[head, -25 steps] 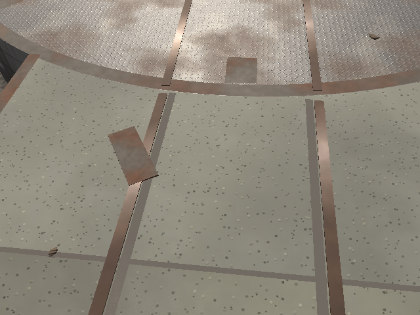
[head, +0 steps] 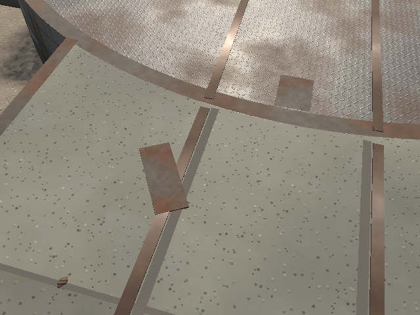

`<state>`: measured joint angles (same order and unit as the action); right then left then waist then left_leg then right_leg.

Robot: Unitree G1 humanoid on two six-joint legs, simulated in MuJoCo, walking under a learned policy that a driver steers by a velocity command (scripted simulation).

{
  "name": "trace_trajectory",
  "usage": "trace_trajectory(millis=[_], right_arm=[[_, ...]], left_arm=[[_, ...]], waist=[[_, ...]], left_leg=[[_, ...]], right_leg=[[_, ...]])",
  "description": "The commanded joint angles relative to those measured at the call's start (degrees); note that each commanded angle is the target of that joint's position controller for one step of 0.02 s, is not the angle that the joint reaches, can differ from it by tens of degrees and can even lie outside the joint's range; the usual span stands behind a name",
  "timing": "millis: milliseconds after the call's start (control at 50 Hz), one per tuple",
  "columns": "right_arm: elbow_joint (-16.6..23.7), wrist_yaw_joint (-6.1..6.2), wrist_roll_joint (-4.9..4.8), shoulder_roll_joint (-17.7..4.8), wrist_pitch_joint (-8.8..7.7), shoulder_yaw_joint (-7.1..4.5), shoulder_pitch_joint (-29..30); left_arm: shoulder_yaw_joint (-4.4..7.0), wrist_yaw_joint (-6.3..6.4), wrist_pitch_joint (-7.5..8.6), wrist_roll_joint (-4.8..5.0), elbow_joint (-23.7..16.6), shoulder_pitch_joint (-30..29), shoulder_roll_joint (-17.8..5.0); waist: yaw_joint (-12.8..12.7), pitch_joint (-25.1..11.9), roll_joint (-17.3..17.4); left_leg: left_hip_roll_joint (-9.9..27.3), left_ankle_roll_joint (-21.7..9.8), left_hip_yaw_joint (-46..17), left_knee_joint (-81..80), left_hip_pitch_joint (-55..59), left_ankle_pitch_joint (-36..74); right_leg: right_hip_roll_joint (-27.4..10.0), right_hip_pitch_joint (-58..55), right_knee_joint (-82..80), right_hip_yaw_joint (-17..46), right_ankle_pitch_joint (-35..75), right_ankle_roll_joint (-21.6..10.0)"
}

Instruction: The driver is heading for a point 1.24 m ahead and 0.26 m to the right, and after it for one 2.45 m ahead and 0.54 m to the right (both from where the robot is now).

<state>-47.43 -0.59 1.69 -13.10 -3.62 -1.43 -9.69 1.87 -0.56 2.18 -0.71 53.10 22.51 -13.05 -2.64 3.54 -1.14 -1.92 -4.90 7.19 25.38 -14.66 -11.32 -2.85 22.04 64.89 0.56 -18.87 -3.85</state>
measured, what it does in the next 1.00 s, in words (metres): walks ahead, turning right: right foot, then left foot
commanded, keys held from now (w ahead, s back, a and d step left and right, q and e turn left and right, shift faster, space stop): w+e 0.68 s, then w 0.02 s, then w+q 0.30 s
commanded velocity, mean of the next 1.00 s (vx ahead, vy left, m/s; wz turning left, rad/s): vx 0.50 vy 0.00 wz -0.36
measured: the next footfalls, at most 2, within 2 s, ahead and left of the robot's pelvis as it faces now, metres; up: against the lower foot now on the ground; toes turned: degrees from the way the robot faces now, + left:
right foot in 0.40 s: +0.35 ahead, -0.12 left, +0.00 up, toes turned -18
left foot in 0.92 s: +0.70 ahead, -0.09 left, +0.00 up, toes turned -22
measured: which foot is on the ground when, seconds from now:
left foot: down 0.00-0.40, up 0.42-0.90, down 0.92-1.00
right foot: up 0.00-0.38, down 0.40-0.92, up 0.94-1.00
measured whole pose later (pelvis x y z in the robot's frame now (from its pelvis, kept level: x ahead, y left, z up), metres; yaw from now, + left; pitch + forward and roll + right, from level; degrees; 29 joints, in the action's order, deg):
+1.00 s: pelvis +0.56 -0.10 -0.01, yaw -22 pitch +0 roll +0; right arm -44.9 -1.2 1.2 -15.1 -3.1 -2.1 -9.1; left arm 2.6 0.2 3.7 -1.8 52.2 20.9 -15.6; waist -1.9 3.2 -0.8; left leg -3.7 -5.6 2.8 31.7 -22.7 -9.2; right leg 5.3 9.4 58.2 2.1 -24.4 -4.5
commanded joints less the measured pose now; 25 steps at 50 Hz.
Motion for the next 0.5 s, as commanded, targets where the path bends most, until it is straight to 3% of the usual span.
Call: trace_trajectory(millis=[20, 60, 120, 180, 260, 320, 360, 380, 400, 420, 440, 460, 480, 500], right_arm=[[0.4, 0.41, -0.66, -4.8, -2.29, -1.33, -5.0], [-0.5, 0.6, -0.99, -5.6, -2.96, -1.68, -6.3], [-1.9, 0.96, -0.78, -4.8, -2.96, -1.56, -8.9], [-3.0, 1.26, -0.76, -5.0, -2.86, -1.42, -10.5], [-5.1, 2.06, -0.65, -6.8, -2.24, -1.67, -14.7], [-5.7, 2.82, -0.37, -8.9, -1.32, -2.05, -14.6], [-5.5, 3.04, -0.04, -10.8, -0.26, -2.59, -13.6], [-5.0, 2.8, -0.16, -11.3, 0.2, -2.76, -13.0], [-3.5, 2.41, -0.32, -10.3, 0.1, -2.55, -12.4], [1.0, 1.09, -1.16, -4.4, -0.57, -1.67, -13.3], [2.8, 0.79, -0.59, -8.8, -1.5, -2.17, -6.7], [3.9, 0.53, -1.16, -7.7, -2.37, -1.74, -4.0], [3.2, 0.66, -1.34, -7.7, -2.82, -1.71, -5.2], [3.3, 0.75, -0.49, -7.4, -2.14, -1.79, -4.9]], left_arm=[[1.5, -0.94, -1.25, -0.8, -1.5, 3.8, -3.4], [1.74, -1.5, -1.77, -0.87, -2.8, -0.1, -2.9], [1.73, -2.05, -1.86, -0.85, -5.0, -6.6, -2.6], [0.99, -2.64, -1.45, -0.89, -7.2, -13.2, -1.6], [0.26, -3.32, -1.33, -1.28, -10.3, -20.5, -1.5], [0.77, -2.93, -1.43, -1.43, -10.5, -18.7, -3.0], [1.79, -2.33, -1.24, -1.47, -8.7, -11.1, -4.9], [2.8, -1.85, -0.71, -1.75, -6.5, -4.1, -6.6], [4.59, -0.91, -0.56, -2.41, -4.6, 3.7, -11.3], [6.29, -0.41, -1.31, -1.42, -6.2, 0.1, -17.6], [6.24, -0.33, -1.94, 0.09, -6.5, 1.3, -16.9], [5.56, 0.24, -1.86, 0.28, -6.0, -1.7, -14.4], [4.73, 0.39, -1.55, 0.32, -5.6, -3.8, -11.0], [4.18, 0.62, -0.95, 0.37, -5.6, -5.8, -9.3]], waist=[[1.0, -2.3, 5.2], [0.8, -0.6, 5.4], [1.7, 1.2, 5.4], [2.8, 2.5, 4.8], [4.8, 3.3, 4.3], [2.9, 0.5, 5.8], [-0.7, -4.4, 6.9], [-4.0, -8.3, 5.7], [-7.4, -13.0, 0.4], [-2.2, -17.0, -14.9], [-5.2, -17.2, -3.5], [-3.3, -9.8, -0.4], [-0.2, -4.3, 3.7], [2.0, -2.3, 4.6]], left_leg=[[15.9, -3.9, -11.6, -16.2, 6.7, 13.6], [15.4, -3.4, -7.7, -17.6, 7.1, 15.6], [14.4, -3.0, -3.1, -18.2, 8.7, 17.9], [13.5, -2.3, 1.3, -17.5, 9.7, 22.2], [15.7, -1.6, 4.2, -15.5, 16.4, 30.7], [16.7, -0.6, 6.7, -6.8, 21.8, 52.9], [17.3, -1.1, 7.3, 7.0, 22.0, 60.8], [16.8, -0.8, 7.6, 18.6, 18.0, 54.0], [14.6, 0.8, 8.1, 36.0, 6.5, 35.4], [0.1, 5.0, 4.0, 59.2, -21.1, -17.8], [0.9, 4.5, -8.5, 61.9, -28.5, -15.8], [4.6, 4.0, -10.0, 58.1, -30.3, -10.5], [6.7, 4.0, -9.4, 51.2, -26.8, -7.7], [8.1, 4.5, -9.8, 46.6, -23.4, -7.3]], right_leg=[[-2.4, 7.4, 0.9, 1.8, 4.0, 0.3], [-2.9, 11.7, -0.2, 1.3, 7.9, 0.8], [-3.2, 17.1, -4.8, 0.4, 14.3, 1.3], [-2.1, 16.2, -15.6, -2.4, 19.9, 1.4], [-0.4, 14.6, -25.6, -7.2, 18.9, -0.8], [4.0, 8.8, -28.0, -10.2, 11.1, -4.1], [7.5, -0.1, -29.5, -10.6, 4.6, -7.1], [8.8, -9.8, -33.8, -9.1, 4.8, -8.8], [1.4, -23.0, -37.9, 2.1, 0.0, -12.0], [-15.5, -40.1, -43.7, 36.1, 1.8, -21.9], [-16.5, -39.5, -48.7, 40.2, 5.0, -23.1], [-15.8, -33.2, -49.5, 32.0, 8.2, -21.0], [-13.3, -24.4, -50.7, 26.4, 15.2, -17.9], [-9.9, -19.2, -51.0, 21.7, 20.3, -15.5]])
